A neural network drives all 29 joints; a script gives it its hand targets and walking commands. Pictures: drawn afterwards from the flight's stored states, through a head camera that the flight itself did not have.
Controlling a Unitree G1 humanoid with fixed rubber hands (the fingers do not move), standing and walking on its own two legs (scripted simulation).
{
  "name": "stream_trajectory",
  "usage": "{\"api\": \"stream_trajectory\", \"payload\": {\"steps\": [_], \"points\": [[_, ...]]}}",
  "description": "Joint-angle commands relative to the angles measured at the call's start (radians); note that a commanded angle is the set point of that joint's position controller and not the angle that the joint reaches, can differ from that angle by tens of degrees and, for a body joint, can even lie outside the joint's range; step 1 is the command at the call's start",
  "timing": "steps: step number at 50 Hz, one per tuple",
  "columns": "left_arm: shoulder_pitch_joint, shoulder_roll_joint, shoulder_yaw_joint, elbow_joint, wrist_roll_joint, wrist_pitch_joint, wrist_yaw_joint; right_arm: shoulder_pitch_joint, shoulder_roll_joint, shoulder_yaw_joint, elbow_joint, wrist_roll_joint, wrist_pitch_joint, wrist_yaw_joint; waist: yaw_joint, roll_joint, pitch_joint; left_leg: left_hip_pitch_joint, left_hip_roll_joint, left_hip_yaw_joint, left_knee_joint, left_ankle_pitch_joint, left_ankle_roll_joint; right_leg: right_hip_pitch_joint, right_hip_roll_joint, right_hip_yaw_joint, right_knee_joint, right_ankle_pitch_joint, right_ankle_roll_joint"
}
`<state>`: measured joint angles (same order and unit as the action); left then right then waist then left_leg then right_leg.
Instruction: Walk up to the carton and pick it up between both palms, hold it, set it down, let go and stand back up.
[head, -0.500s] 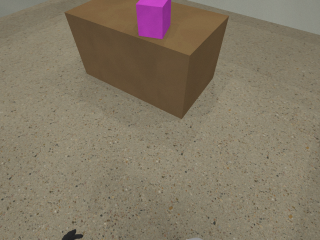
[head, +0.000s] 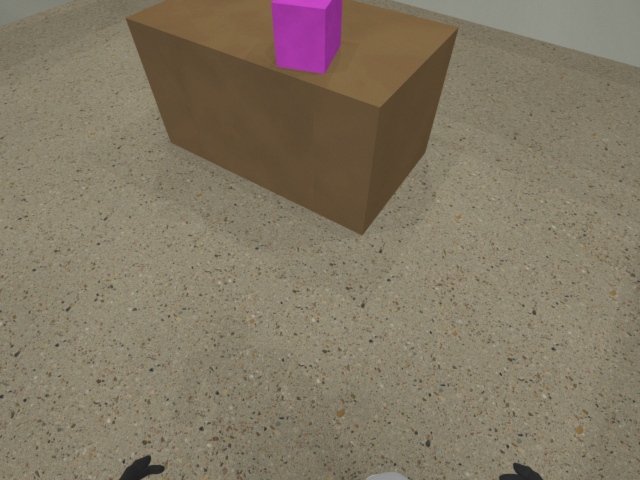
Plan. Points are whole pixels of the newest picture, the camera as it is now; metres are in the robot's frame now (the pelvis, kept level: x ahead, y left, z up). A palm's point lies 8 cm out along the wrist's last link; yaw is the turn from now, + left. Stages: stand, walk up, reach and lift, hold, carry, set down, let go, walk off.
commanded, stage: stand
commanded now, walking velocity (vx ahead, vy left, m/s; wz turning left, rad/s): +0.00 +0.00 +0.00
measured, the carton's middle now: (309, 26) +1.39 -0.01 -0.08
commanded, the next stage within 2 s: walk up in 0.26 s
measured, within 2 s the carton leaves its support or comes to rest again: neither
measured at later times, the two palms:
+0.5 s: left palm out of the picture +0.11 +0.26 -0.10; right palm out of the picture +0.05 -0.28 -0.10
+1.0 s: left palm (166, 392) +0.25 +0.22 -0.08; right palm (557, 434) +0.18 -0.33 -0.13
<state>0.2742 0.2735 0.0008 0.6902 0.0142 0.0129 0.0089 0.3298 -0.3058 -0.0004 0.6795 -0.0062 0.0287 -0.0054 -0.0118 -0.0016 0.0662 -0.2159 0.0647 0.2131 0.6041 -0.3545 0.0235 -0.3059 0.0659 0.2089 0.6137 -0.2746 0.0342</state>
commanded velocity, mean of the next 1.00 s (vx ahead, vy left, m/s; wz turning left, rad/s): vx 0.00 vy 0.00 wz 0.00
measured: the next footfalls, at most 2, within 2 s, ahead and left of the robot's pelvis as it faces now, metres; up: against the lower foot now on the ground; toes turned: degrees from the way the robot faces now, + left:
right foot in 0.78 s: +0.14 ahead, -0.19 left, +0.00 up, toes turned -17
left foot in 1.22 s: +0.52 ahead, +0.10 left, +0.00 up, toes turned -15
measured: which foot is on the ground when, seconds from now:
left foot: down 0.00-0.80, up 0.82-1.00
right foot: down 0.00-0.48, up 0.50-0.76, down 0.78-1.00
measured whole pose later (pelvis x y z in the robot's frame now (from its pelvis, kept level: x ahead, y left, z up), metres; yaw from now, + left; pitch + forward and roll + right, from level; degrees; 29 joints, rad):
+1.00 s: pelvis +0.15 -0.04 -0.01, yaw -18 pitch -5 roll -1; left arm 0.45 0.24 0.02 0.72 0.05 -0.04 0.04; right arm 0.25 -0.37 -0.03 0.68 -0.04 0.02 0.07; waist 0.02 0.15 0.09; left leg -0.55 0.12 0.04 1.21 -0.39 -0.03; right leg -0.20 -0.03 0.02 0.68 -0.39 0.00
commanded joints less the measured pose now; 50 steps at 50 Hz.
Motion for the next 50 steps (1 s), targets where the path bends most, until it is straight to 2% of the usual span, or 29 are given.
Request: {"api": "stream_trajectory", "payload": {"steps": [1,5,6,9,13,14,15,18,22,23,24,25,26,28,29,31,32,34,35,37,38,39,40,41,42,43,45,47,50], "points": [[0.001,0.141,0.040,-0.086,0.000,-0.022,0.006,0.051,-0.132,-0.042,-0.079,0.002,-0.014,-0.004,-0.012,-0.014,-0.054,0.071,0.100,-0.144,-0.145,0.061,0.032,-0.067,-0.065,0.063,-0.088,0.188,-0.059],[-0.007,0.140,0.041,-0.087,-0.001,-0.022,0.008,0.041,-0.138,-0.047,-0.073,0.002,-0.015,-0.001,-0.009,-0.018,-0.079,0.073,0.092,-0.136,-0.124,0.092,0.026,-0.036,-0.073,0.072,-0.087,0.233,-0.065],[-0.017,0.140,0.042,-0.089,-0.002,-0.022,0.009,0.056,-0.127,-0.044,-0.072,0.003,-0.015,-0.001,-0.018,-0.042,-0.063,0.072,0.083,-0.134,-0.130,0.072,0.024,-0.047,-0.076,0.077,-0.094,0.207,-0.067],[-0.010,0.131,0.040,-0.091,0.000,-0.018,0.005,0.054,-0.136,-0.047,-0.076,0.002,-0.015,-0.001,-0.009,-0.014,-0.047,0.048,0.102,-0.145,-0.149,0.052,0.028,-0.052,-0.066,0.064,-0.087,0.184,-0.059],[-0.011,0.137,0.042,-0.088,-0.001,-0.019,0.006,0.058,-0.134,-0.050,-0.076,0.001,-0.017,-0.003,-0.012,-0.047,-0.030,0.050,0.099,-0.150,-0.150,0.052,0.029,-0.053,-0.065,0.066,-0.093,0.183,-0.061],[-0.007,0.132,0.041,-0.090,0.000,-0.020,0.006,0.048,-0.137,-0.050,-0.074,-0.001,-0.017,-0.002,-0.004,-0.025,-0.032,0.057,0.099,-0.149,-0.148,0.063,0.028,-0.057,-0.064,0.069,-0.097,0.186,-0.062],[-0.011,0.136,0.040,-0.089,-0.001,-0.019,0.007,0.057,-0.139,-0.051,-0.076,0.001,-0.015,-0.002,-0.010,-0.047,-0.030,0.055,0.101,-0.149,-0.152,0.047,0.027,-0.071,-0.064,0.066,-0.097,0.171,-0.061],[-0.010,0.135,0.039,-0.088,-0.001,-0.018,0.002,0.036,-0.144,-0.049,-0.074,-0.001,-0.015,-0.001,-0.003,-0.003,0.005,0.024,0.113,-0.155,-0.173,0.018,0.033,-0.068,-0.058,0.055,-0.087,0.160,-0.056],[-0.011,0.131,0.041,-0.091,-0.002,-0.020,0.002,0.052,-0.142,-0.048,-0.069,0.001,-0.017,-0.003,-0.003,-0.021,-0.023,0.036,0.106,-0.151,-0.169,0.018,0.030,-0.051,-0.063,0.069,-0.092,0.155,-0.060],[0.096,0.173,0.074,-0.091,0.017,-0.021,-0.008,0.062,-0.234,-0.105,-0.094,-0.089,-0.031,0.020,-0.029,0.145,-0.076,0.237,0.134,-0.245,-0.118,-0.495,0.110,-0.256,-0.051,0.107,-0.018,-0.383,-0.127],[-0.017,0.160,0.068,-0.128,0.012,-0.018,-0.019,0.113,-0.254,-0.119,-0.077,-0.093,-0.039,0.025,-0.116,0.205,0.010,0.332,0.261,-0.376,-0.280,-0.646,0.192,-0.500,0.001,-0.053,0.143,-0.330,-0.080],[-0.094,0.129,0.062,-0.165,0.021,-0.017,-0.026,0.136,-0.265,-0.115,-0.049,-0.084,-0.050,0.023,-0.152,0.267,0.037,0.307,0.465,-0.481,-0.421,-0.652,0.264,-0.583,-0.054,-0.159,0.384,-0.240,-0.054],[-0.101,0.154,0.072,-0.173,0.032,-0.017,-0.030,0.119,-0.245,-0.101,-0.039,-0.077,-0.058,0.019,-0.134,0.187,0.111,0.254,0.509,-0.474,-0.462,-0.560,0.282,-0.606,-0.121,-0.155,0.433,-0.223,-0.041],[-0.084,0.162,0.087,-0.172,0.033,-0.027,-0.044,0.110,-0.225,-0.086,-0.011,-0.071,-0.079,0.016,-0.117,0.042,0.117,0.174,0.455,-0.370,-0.455,-0.440,0.249,-0.514,-0.163,-0.146,0.424,-0.178,-0.050],[-0.074,0.158,0.096,-0.165,0.027,-0.026,-0.053,0.080,-0.217,-0.076,-0.001,-0.067,-0.084,0.016,-0.100,0.025,0.099,0.092,0.408,-0.292,-0.458,-0.432,0.221,-0.422,-0.167,-0.156,0.414,-0.157,-0.051],[-0.023,0.120,0.097,-0.153,0.006,-0.023,-0.070,-0.032,-0.241,-0.079,0.006,-0.065,-0.084,0.016,-0.044,0.127,0.091,-0.022,0.350,-0.174,-0.452,-0.432,0.194,-0.275,-0.186,-0.193,0.358,-0.120,-0.056],[0.001,0.111,0.097,-0.149,0.000,-0.024,-0.074,-0.072,-0.252,-0.083,0.008,-0.062,-0.084,0.018,-0.028,0.139,0.071,-0.041,0.336,-0.129,-0.424,-0.414,0.192,-0.210,-0.195,-0.213,0.311,-0.102,-0.064],[0.048,0.102,0.097,-0.120,-0.009,-0.034,-0.070,-0.112,-0.255,-0.091,0.009,-0.059,-0.075,0.023,0.000,0.143,0.041,-0.033,0.298,-0.046,-0.326,-0.382,0.181,-0.127,-0.166,-0.267,0.220,-0.072,-0.079],[0.073,0.109,0.101,-0.105,-0.012,-0.038,-0.063,-0.103,-0.252,-0.092,0.016,-0.057,-0.071,0.025,0.003,0.108,0.028,-0.048,0.282,-0.030,-0.274,-0.387,0.177,-0.069,-0.142,-0.298,0.183,-0.061,-0.086],[0.144,0.120,0.110,-0.068,-0.007,-0.044,-0.043,-0.072,-0.227,-0.088,0.037,-0.046,-0.059,0.030,0.040,0.008,0.008,-0.134,0.238,0.020,-0.147,-0.389,0.150,0.111,-0.086,-0.385,0.115,0.002,-0.097],[0.229,0.147,0.121,-0.037,-0.005,-0.048,-0.026,-0.045,-0.199,-0.078,0.047,-0.048,-0.050,0.034,0.081,-0.107,-0.020,-0.157,0.189,0.059,0.040,-0.301,0.129,0.203,-0.037,-0.402,0.084,-0.054,-0.107],[0.352,0.186,0.132,-0.005,-0.001,-0.052,-0.004,-0.013,-0.160,-0.062,0.049,-0.045,-0.042,0.041,0.140,-0.260,-0.052,-0.172,0.116,0.096,0.374,-0.137,0.085,0.282,-0.006,-0.316,-0.006,-0.150,-0.135],[0.408,0.234,0.117,-0.019,0.020,-0.059,0.023,-0.044,-0.120,-0.039,-0.008,-0.048,-0.039,0.058,0.144,-0.361,0.014,-0.429,0.041,-0.004,0.632,-0.264,0.011,0.330,-0.211,0.222,-0.199,-0.326,-0.204],[0.371,0.269,0.118,-0.043,0.019,-0.055,0.040,-0.072,-0.162,-0.049,-0.070,-0.039,-0.025,0.065,0.125,-0.265,0.068,-0.575,-0.007,-0.156,0.698,-0.304,-0.023,0.304,-0.391,0.642,-0.411,-0.498,-0.293],[0.298,0.321,0.134,-0.052,0.002,-0.046,0.052,-0.089,-0.183,-0.052,-0.091,-0.040,-0.013,0.063,0.092,-0.208,0.118,-0.635,0.038,-0.218,0.746,-0.287,-0.026,0.249,-0.492,0.783,-0.503,-0.629,-0.370],[0.223,0.330,0.133,-0.061,-0.003,-0.048,0.059,-0.131,-0.191,-0.056,-0.092,-0.043,-0.012,0.060,0.070,-0.109,0.190,-0.663,0.083,-0.258,0.782,-0.193,-0.040,0.190,-0.500,0.669,-0.494,-0.609,-0.377],[0.138,0.286,0.119,-0.083,0.030,-0.059,0.057,-0.068,-0.170,-0.055,-0.062,-0.027,-0.023,0.059,0.024,-0.110,0.176,-0.595,0.110,-0.259,0.727,-0.096,-0.053,0.129,-0.418,0.374,-0.390,-0.347,-0.318],[0.080,0.242,0.103,-0.077,0.041,-0.081,0.043,-0.007,-0.160,-0.064,-0.060,-0.029,-0.023,0.070,-0.009,-0.174,0.152,-0.451,0.119,-0.266,0.610,-0.025,-0.061,-0.012,-0.356,0.246,-0.391,-0.299,-0.277],[0.035,0.223,0.100,-0.072,0.040,-0.103,0.037,0.002,-0.126,-0.066,-0.077,-0.023,-0.005,0.094,-0.030,-0.173,0.141,-0.382,0.105,-0.250,0.527,0.106,-0.070,-0.105,-0.283,0.079,-0.417,-0.272,-0.254]]}}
